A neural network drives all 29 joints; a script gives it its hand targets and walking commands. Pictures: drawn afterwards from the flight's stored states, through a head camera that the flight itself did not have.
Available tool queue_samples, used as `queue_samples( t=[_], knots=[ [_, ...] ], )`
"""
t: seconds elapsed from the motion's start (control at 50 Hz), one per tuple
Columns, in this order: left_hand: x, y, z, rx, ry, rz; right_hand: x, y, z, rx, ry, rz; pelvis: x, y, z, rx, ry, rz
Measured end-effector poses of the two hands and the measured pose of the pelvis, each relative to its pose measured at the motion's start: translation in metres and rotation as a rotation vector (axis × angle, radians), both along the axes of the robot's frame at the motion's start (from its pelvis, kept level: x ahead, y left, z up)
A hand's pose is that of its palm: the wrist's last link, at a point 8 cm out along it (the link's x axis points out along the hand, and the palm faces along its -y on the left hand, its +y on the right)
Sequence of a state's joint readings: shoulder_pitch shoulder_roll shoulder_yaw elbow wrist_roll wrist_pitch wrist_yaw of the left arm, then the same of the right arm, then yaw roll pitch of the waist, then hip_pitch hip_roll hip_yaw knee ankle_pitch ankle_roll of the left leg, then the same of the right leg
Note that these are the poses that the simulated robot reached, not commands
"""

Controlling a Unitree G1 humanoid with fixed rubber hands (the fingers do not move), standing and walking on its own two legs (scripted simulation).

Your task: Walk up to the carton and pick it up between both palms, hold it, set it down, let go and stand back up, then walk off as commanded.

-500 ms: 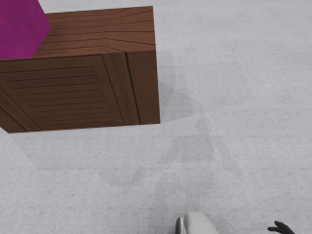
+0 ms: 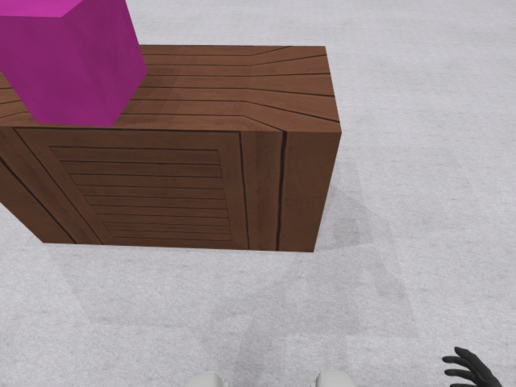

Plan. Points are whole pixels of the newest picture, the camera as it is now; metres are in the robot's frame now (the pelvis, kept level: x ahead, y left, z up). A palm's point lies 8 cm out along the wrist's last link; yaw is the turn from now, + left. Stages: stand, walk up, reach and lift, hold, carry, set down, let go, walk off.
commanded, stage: walk up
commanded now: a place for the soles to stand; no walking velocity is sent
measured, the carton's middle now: (75, 50) +0.94 +0.51 +0.07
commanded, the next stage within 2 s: none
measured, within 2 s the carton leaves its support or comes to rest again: neither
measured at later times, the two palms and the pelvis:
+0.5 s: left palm out of the picture +0.21 +0.49 -0.06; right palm (364, 294) +0.28 -0.19 -0.11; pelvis +0.17 +0.13 +0.00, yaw +0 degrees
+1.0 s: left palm out of the picture +0.36 +0.62 -0.05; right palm (287, 264) +0.36 -0.05 -0.12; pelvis +0.30 +0.27 +0.00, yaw -2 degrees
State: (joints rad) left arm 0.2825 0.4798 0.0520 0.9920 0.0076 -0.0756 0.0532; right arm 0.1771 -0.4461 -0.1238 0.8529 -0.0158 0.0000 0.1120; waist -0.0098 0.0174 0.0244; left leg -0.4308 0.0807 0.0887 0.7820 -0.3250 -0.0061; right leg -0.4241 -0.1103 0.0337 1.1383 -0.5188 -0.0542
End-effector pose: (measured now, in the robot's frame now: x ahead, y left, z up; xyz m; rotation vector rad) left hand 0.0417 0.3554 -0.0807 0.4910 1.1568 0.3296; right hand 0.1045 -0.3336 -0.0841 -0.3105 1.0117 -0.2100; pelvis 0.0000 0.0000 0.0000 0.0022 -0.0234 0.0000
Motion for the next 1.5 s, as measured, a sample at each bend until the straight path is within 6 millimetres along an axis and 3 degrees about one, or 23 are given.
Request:
queue_samples(
  t=[0.14,0.24,0.3,0.4,0.5,0.56,0.62,0.72,0.82,0.9,1.0,1.08,1.14,1.2,1.34,1.42,1.5],
  knots=[
    [0.093,0.002,0.012,-0.038,-0.020,-0.114,-0.008,0.025,-0.004,0.008,0.116,-0.079,0.052,0.026,0.013,0.019,0.017,-0.037],
    [0.131,0.017,0.015,0.006,-0.064,-0.114,0.014,0.047,-0.031,0.042,0.190,-0.089,0.090,0.042,0.003,-0.020,0.011,-0.022],
    [0.140,0.036,0.027,0.025,-0.091,-0.057,0.044,0.069,-0.035,0.060,0.211,-0.057,0.111,0.058,0.007,-0.034,0.005,-0.013],
    [0.150,0.080,0.037,0.059,-0.082,-0.032,0.113,0.107,-0.031,0.077,0.126,-0.002,0.139,0.090,0.009,-0.040,-0.003,-0.006],
    [0.167,0.137,0.025,0.071,-0.056,-0.022,0.176,0.144,-0.022,0.056,0.038,0.038,0.166,0.133,-0.001,-0.040,-0.003,-0.004],
    [0.188,0.174,0.008,0.080,-0.029,-0.026,0.197,0.164,-0.020,0.016,-0.007,0.026,0.185,0.163,-0.014,-0.003,-0.013,-0.017],
    [0.218,0.188,0.002,0.064,-0.011,-0.030,0.196,0.181,-0.017,0.013,-0.008,-0.027,0.202,0.182,-0.011,0.004,-0.009,-0.039],
    [0.272,0.189,0.009,0.016,-0.017,-0.108,0.180,0.201,-0.013,0.010,0.072,-0.090,0.230,0.202,0.003,0.015,0.002,-0.065],
    [0.306,0.196,0.012,0.030,-0.042,-0.147,0.179,0.217,-0.031,0.024,0.159,-0.120,0.258,0.219,-0.002,-0.005,0.005,-0.061],
    [0.312,0.220,0.023,0.053,-0.062,-0.078,0.202,0.245,-0.040,0.045,0.218,-0.100,0.281,0.241,0.002,-0.028,-0.001,-0.050],
    [0.319,0.263,0.034,0.084,-0.059,-0.051,0.253,0.283,-0.040,0.063,0.165,-0.060,0.303,0.275,0.004,-0.031,-0.008,-0.043],
    [0.333,0.308,0.029,0.097,-0.050,-0.050,0.295,0.317,-0.036,0.063,0.103,-0.030,0.318,0.309,-0.002,-0.032,-0.007,-0.039],
    [0.352,0.348,0.014,0.106,-0.040,-0.059,0.319,0.341,-0.034,0.032,0.056,-0.025,0.333,0.340,-0.015,-0.015,-0.010,-0.041],
    [0.376,0.373,0.002,0.109,-0.021,-0.061,0.323,0.362,-0.034,0.017,0.029,-0.055,0.346,0.364,-0.021,0.007,-0.019,-0.061],
    [0.441,0.374,0.011,0.040,-0.049,-0.151,0.306,0.396,-0.028,0.026,0.115,-0.125,0.377,0.393,-0.003,0.011,-0.001,-0.082],
    [0.453,0.383,0.010,0.049,-0.064,-0.164,0.311,0.412,-0.043,0.029,0.175,-0.135,0.394,0.409,-0.008,-0.011,0.002,-0.075],
    [0.456,0.404,0.017,0.046,-0.072,-0.108,0.330,0.439,-0.049,0.037,0.223,-0.115,0.411,0.432,-0.004,-0.018,-0.002,-0.069]
  ],
)
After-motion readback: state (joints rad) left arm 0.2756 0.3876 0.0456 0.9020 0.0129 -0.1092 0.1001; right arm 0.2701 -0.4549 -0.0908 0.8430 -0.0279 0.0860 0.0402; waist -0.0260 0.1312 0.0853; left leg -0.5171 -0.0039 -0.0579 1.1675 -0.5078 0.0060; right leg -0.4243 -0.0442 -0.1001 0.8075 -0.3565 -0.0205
